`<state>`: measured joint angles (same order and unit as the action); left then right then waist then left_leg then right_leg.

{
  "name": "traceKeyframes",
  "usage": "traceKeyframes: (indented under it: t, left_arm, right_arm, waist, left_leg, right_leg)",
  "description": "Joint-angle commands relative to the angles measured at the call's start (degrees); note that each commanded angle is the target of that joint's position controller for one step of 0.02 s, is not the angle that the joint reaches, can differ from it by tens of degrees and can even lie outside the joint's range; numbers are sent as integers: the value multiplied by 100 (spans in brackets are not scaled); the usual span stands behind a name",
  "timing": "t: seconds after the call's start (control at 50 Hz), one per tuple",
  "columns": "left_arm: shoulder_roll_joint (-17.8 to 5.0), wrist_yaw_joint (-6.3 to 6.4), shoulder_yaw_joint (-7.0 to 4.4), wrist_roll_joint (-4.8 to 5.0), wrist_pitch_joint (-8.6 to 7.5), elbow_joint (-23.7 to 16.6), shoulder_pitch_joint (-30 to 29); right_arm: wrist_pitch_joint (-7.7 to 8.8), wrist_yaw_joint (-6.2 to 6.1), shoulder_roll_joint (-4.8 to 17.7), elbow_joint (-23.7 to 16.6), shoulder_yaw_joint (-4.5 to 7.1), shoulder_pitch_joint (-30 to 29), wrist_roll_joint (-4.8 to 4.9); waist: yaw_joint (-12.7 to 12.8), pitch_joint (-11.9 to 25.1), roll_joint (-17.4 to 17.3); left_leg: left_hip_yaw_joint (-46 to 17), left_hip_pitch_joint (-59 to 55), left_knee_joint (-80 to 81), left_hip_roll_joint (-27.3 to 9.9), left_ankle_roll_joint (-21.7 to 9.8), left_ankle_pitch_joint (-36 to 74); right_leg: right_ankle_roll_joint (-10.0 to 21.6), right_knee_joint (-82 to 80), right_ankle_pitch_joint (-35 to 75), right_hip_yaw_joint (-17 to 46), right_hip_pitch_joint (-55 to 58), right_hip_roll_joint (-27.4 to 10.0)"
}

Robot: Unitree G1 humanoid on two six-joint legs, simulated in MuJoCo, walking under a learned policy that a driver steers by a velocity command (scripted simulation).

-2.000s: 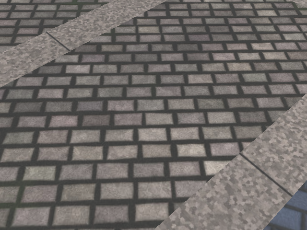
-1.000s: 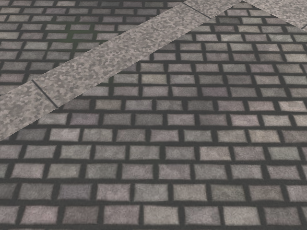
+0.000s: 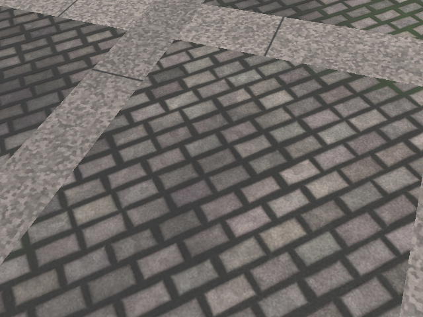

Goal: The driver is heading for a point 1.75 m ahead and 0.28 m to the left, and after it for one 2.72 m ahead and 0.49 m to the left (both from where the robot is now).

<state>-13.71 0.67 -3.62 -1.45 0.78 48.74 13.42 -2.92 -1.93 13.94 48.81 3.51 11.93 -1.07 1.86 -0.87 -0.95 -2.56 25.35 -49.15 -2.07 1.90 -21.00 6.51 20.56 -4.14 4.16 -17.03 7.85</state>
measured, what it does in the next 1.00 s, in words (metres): steps on the spot: left foot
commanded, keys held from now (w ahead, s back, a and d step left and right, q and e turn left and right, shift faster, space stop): no key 1.00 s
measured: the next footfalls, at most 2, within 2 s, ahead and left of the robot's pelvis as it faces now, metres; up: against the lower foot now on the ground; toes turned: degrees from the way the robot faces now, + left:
left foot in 0.14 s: +0.03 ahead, +0.13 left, +0.00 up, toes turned -2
right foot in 1.38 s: +0.17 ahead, -0.09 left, +0.00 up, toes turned -4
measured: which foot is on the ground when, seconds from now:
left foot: up 0.00-0.12, down 0.14-1.00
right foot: down 0.00-1.00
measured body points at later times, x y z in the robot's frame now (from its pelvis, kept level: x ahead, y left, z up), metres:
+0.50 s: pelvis +0.01 +0.04 +0.00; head +0.02 +0.05 +0.45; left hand +0.06 +0.30 -0.15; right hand +0.08 -0.20 -0.13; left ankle -0.01 +0.13 -0.74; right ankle +0.04 -0.07 -0.74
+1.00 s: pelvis +0.02 +0.05 +0.00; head +0.03 +0.05 +0.45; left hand +0.03 +0.28 -0.16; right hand +0.03 -0.19 -0.15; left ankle -0.01 +0.13 -0.74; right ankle +0.04 -0.07 -0.74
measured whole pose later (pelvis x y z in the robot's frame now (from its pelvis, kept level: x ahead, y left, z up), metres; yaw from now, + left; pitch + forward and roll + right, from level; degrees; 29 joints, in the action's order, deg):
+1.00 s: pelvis +0.02 +0.05 +0.00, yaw -1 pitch -2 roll -1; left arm -10.4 2.2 0.3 -0.3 0.4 66.7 13.5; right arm 0.5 -2.0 10.5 62.3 -0.7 16.3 -0.6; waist 0.2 -1.7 0.0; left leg -0.4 5.2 -21.1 2.7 -2.9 -14.4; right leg 0.1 20.6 -9.4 5.5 -9.6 2.7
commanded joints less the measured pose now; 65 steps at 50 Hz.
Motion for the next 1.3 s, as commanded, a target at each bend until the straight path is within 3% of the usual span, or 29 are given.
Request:
traceKeyframes:
  t: [0.02, 0.08, 0.1, 0.12, 0.14, 0.16, 0.18, 0.2, 0.24, 0.28, 0.3, 0.32, 0.34, 0.42, 0.54, 1.04, 1.06, 1.1, 1.14, 1.16, 1.18, 1.22, 1.3]
  left_arm:
    - [-738, 4, -127, -46, -23, -202, 133]
    - [-718, 8, -88, -13, 15, -139, 65]
    - [-705, 28, -71, 37, 37, -113, 40]
    - [-611, 47, -39, 74, 31, -85, 129]
    - [-300, 45, 55, 118, -5, -91, 303]
    - [-290, 42, 54, 199, -33, -117, 187]
    - [-426, 31, 37, 81, -32, 3, 103]
    - [-363, 4, 51, 80, -35, 64, 114]
    - [-354, -12, 80, 53, -51, 127, -44]
    - [-461, 14, 98, 31, -80, 242, -25]
    - [-534, 40, 91, 56, -91, 326, -38]
    - [-457, 45, 97, 130, -85, 462, 81]
    - [-385, 47, 119, 141, -78, 558, 152]
    - [-401, 93, 142, 107, -67, 823, 72]
    - [-392, 122, 179, 113, -77, 1145, 70]
    - [-142, 176, 347, 120, -58, 1781, 292]
    - [-97, 177, 362, 113, -52, 1798, 335]
    - [-144, 166, 332, 78, -32, 1713, 268]
    - [-102, 89, 319, -35, -45, 1509, 14]
    - [-35, 42, 333, -84, -85, 1385, -122]
    - [-25, 5, 329, -96, -142, 1253, -298]
    - [-66, -60, 290, -83, -266, 1097, -396]
    - [-109, -165, 209, 24, -438, 845, -515]
  right_arm:
    - [95, -23, 361, -289, 38, 118, 52]
    - [154, -70, 299, -156, 0, 518, 98]
    - [187, -84, 242, -57, -23, 760, 97]
    - [244, -101, 321, -30, -27, 797, 54]
    - [303, -119, 600, -107, -12, 706, -60]
    - [337, -68, 825, -250, -15, 183, -67]
    - [393, -28, 524, -273, -94, -142, -61]
    - [447, -5, 382, -258, -157, -258, -24]
    - [475, -20, 521, -108, -146, -105, 7]
    - [485, -13, 602, -42, -124, 99, 31]
    - [486, 11, 577, 26, -119, 392, 60]
    - [470, 11, 511, 133, -134, 471, 81]
    - [444, -2, 525, 168, -130, 388, 73]
    - [392, 5, 460, 301, -145, 335, 50]
    - [382, 8, 418, 567, -174, 337, 47]
    - [375, -32, 147, 1308, -347, 775, 46]
    - [374, -26, 131, 1333, -351, 831, 33]
    - [325, -13, 397, 1352, -235, 939, 22]
    - [264, 1, 579, 1400, -126, 1267, 33]
    - [264, -2, 590, 1434, -91, 1366, 32]
    - [297, 7, 531, 1451, -79, 1447, 5]
    - [407, 35, 544, 1443, -40, 1493, -56]
    - [583, 70, 547, 1390, 2, 1434, -31]
  waist:
    - [24, 280, 723]
    - [-127, 261, 658]
    - [-259, 241, 576]
    - [-232, 194, 390]
    - [-80, 305, -359]
    - [98, -70, -869]
    - [86, -117, -738]
    - [146, -21, -674]
    - [100, -65, -727]
    - [-11, 77, -535]
    - [-197, 96, -388]
    - [-150, 102, -262]
    - [-91, 35, -253]
    - [-144, -103, 33]
    - [-164, -125, 125]
    - [-165, -278, 77]
    - [-182, -166, 54]
    - [-259, -315, -243]
    - [-442, -717, -684]
    - [-475, -981, -749]
    - [-514, -1178, -658]
    - [-453, -1202, -397]
    - [-358, -881, -477]
  left_leg:
    - [122, -248, 537, 161, -148, -353]
    - [270, -1005, 1719, 323, -342, -163]
    - [331, -1471, 2588, 356, -433, 342]
    - [44, -1906, 3241, 136, -519, 810]
    - [-972, -2203, 3728, -787, -720, 597]
    - [-1836, -1501, 3919, -1597, -1130, 1285]
    - [-1563, -918, 3773, -1632, -1299, 1763]
    - [-1221, -907, 3687, -1322, -1160, 1830]
    - [-761, -1184, 3465, -841, -799, 1870]
    - [-647, -1522, 3237, -661, -664, 2226]
    - [-650, -1538, 3252, -556, -610, 2272]
    - [-563, -1685, 3300, -489, -589, 2097]
    - [-523, -1765, 3277, -472, -574, 1846]
    - [-468, -1730, 3254, -417, -593, 1577]
    - [-416, -1778, 3239, -347, -585, 1455]
    - [-390, -1653, 3249, -265, -569, 1305]
    - [-406, -1687, 3342, -235, -579, 770]
    - [-678, -1627, 3536, -244, -753, -953]
    - [-1583, -1594, 4068, -843, -1222, -2597]
    - [-1987, -1529, 4304, -1234, -1460, -2844]
    - [-2222, -1487, 4454, -1480, -1619, -2679]
    - [-2158, -1870, 4429, -1559, -1700, -1894]
    - [-1292, -1914, 4076, -1155, -1483, -573]
  right_leg:
    - [646, -763, -1007, 1691, 479, -1664]
    - [569, -539, -510, 1765, 369, -1674]
    - [416, -403, -456, 1699, 211, -1581]
    - [153, -274, -624, 1620, -82, -1426]
    - [-148, 298, -1222, 1222, -385, -1077]
    - [-330, 523, -1467, 373, -528, -294]
    - [-359, 975, -1609, 235, 211, -493]
    - [-351, 845, -1290, 244, 504, -529]
    - [-385, 312, -403, 274, 679, -610]
    - [-470, 35, 208, 406, 852, -826]
    - [-512, 83, 410, 508, 960, -946]
    - [-527, 71, 268, 532, 846, -927]
    - [-532, -12, 136, 535, 757, -918]
    - [-508, -161, 261, 606, 768, -982]
    - [-480, -229, 286, 643, 798, -1045]
    - [-464, -189, 138, 562, 771, -1093]
    - [-453, -193, -236, 525, 797, -1038]
    - [-373, 311, -1442, 227, 367, -690]
    - [-325, 1278, -2218, -259, -543, -418]
    - [-313, 1769, -2100, -441, -904, -564]
    - [-315, 2168, -2040, -481, -1201, -771]
    - [-322, 2568, -2080, -442, -1728, -1006]
    - [-321, 1787, -1727, -720, -1072, -942]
